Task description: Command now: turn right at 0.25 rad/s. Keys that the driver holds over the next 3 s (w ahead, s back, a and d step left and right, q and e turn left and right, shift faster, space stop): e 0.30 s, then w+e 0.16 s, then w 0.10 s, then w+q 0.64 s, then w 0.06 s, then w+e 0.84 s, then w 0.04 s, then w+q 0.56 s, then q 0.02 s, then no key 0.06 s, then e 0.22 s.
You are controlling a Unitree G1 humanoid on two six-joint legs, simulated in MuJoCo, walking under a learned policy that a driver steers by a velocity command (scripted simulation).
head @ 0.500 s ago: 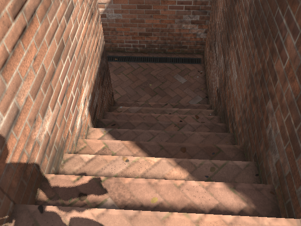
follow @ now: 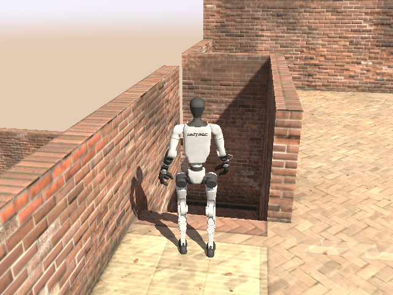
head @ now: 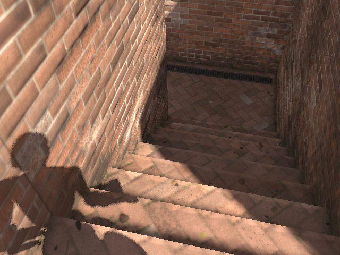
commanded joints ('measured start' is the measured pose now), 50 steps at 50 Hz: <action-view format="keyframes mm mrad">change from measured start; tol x32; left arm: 1 -58 119 32 -104 8 -31 37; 50 -53 59 -38 26 92 -62 58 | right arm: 1 104 -242 -109 -63 1 -17 -47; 40 -8 -60 5 -2 -40 -45 -4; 45 573 -202 -38 137 -47 -82 -15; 50 223 -17 10 75 -37 -78 -8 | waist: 1 -90 113 -77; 15 -49 -267 -160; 50 -51 43 -4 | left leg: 1 237 321 -282 -139 507 306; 11 130 285 -45 -238 258 177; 16 -308 10 -77 308 -382 -70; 39 -302 0 -25 3 209 61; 43 171 -68 -24 -14 291 140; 45 814 329 -790 -187 105 454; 50 108 176 -487 -315 24 279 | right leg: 1 -244 11 32 152 -4 -15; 4 -279 -42 158 683 -369 13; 13 79 47 30 -60 318 -77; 15 272 -340 569 -199 924 -457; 20 128 -209 504 -391 -135 -245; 40 165 -235 273 -316 183 -225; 43 -7 -85 106 12 436 -106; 46 -782 70 235 726 -192 -36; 50 -515 -61 200 629 41 -50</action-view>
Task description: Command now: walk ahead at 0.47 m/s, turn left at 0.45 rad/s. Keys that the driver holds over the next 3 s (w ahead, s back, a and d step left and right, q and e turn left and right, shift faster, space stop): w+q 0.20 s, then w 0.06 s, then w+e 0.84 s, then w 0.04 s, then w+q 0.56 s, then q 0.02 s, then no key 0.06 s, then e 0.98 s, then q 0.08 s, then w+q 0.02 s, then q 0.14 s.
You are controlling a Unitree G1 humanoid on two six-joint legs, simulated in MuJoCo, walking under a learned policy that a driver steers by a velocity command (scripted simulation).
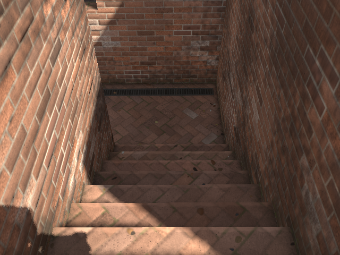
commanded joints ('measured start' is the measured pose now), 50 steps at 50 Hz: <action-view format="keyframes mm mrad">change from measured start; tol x64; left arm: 1 -75 65 3 -83 -2 -3 14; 50 38 -69 -11 21 3 -6 -71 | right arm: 1 -9 -42 0 -59 0 -3 -3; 50 17 -26 71 -70 -53 40 -31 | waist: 1 17 62 24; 50 -17 90 166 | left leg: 1 94 282 -384 -257 -27 196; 12 -402 140 -270 316 853 102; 16 -700 17 -267 1358 -345 -79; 27 506 29 127 594 -136 -115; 29 361 444 -509 267 731 -26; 31 40 553 -796 210 223 244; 46 -838 94 -28 1672 -541 -94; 50 -858 311 -193 969 18 -91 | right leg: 1 -245 -82 28 -40 58 7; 13 578 77 -180 -265 220 -1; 15 503 -374 539 -605 1055 -429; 31 -861 8 217 519 -25 -15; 45 962 -152 106 -409 1114 -337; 50 95 -253 383 -679 113 -309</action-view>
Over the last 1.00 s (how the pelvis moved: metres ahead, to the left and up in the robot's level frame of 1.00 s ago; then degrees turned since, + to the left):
0.21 -0.03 0.00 -9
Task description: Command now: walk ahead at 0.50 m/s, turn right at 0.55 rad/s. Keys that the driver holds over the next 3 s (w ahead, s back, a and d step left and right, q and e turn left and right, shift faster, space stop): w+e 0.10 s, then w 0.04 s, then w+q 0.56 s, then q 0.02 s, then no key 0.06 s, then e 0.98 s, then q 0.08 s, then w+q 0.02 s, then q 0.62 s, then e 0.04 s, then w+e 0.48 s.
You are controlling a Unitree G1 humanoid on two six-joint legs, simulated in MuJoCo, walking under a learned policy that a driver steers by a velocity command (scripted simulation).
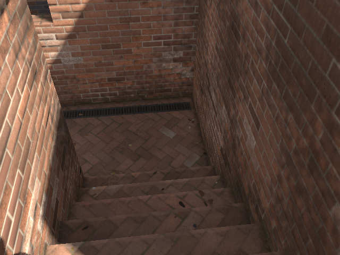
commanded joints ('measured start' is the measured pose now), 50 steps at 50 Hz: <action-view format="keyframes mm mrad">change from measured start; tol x64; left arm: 1 -33 -53 -44 -42 -25 -34 10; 37 -437 -10 -84 -226 -5 26 -8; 43 606 125 35 109 -25 8 -6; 50 -37 -28 -44 5 -77 -4 -9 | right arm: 1 19 -44 -9 -46 -21 8 -29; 50 216 63 -10 115 9 42 74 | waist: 1 -32 2 120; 50 -120 -15 142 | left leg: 1 -178 109 -25 -556 470 -3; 13 255 44 -1 -1532 650 19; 17 1314 154 4 -1071 1236 294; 20 946 309 -502 -1330 82 359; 42 -25 -195 -270 -286 546 19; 44 -553 -222 -49 461 -530 -95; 50 198 33 92 -525 618 -64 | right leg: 1 -205 -280 372 -214 12 -270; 15 -49 -113 329 622 217 -157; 20 -1130 -135 164 1396 -174 97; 30 -516 -171 94 193 931 109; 38 -300 -95 89 -357 581 78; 44 1348 -613 291 55 1832 -410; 50 -457 -170 113 -200 617 -138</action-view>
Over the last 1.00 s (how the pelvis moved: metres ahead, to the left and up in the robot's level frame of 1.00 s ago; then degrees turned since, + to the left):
0.42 0.04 -0.21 -7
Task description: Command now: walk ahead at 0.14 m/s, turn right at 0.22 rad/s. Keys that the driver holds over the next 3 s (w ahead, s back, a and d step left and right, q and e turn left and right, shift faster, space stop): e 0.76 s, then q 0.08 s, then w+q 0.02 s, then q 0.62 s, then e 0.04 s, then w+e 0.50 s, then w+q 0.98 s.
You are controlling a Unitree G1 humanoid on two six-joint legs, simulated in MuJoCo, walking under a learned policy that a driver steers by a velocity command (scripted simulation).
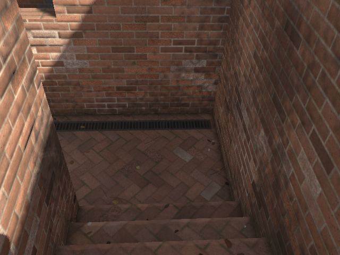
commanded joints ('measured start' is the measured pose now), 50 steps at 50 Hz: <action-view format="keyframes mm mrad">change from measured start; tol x64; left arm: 1 -25 99 3 -50 4 -54 20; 50 -250 198 59 -201 1 -31 1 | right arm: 1 198 -9 9 70 -14 13 33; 50 165 -177 -107 -33 40 -20 20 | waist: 1 -64 -24 165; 50 -47 -76 136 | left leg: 1 393 35 102 -319 544 -4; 8 56 -47 12 -836 -245 -42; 15 1350 389 -432 -937 1300 494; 22 311 170 91 -1074 898 311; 37 569 367 63 -1072 310 272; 40 22 -3 197 -325 -551 4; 50 536 -23 3 -219 75 -34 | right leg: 1 -618 -150 136 9 482 -121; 10 308 -309 661 212 675 -283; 16 -1047 37 226 626 -550 103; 23 -414 -32 -32 1273 86 144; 34 -651 -157 -85 507 -86 115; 40 702 -387 418 78 770 -371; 50 -497 -349 56 -3 -97 -63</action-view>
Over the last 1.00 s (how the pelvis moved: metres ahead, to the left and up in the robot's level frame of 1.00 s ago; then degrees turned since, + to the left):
0.47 0.09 -0.36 6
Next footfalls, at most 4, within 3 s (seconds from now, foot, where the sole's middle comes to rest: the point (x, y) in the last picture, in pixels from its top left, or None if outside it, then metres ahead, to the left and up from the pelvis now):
0.14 left None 0.05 0.15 -0.77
0.76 right None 0.06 -0.10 -0.77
1.24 left None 0.07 0.15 -0.77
1.94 right None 0.09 -0.10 -0.77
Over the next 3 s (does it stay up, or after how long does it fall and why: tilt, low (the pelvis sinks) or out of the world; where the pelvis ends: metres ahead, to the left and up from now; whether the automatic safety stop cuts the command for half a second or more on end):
stays up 0.56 -0.17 -0.42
